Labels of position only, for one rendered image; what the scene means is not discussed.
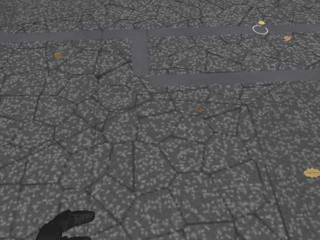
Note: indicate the left robot hand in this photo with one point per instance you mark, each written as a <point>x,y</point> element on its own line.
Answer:
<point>63,222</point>

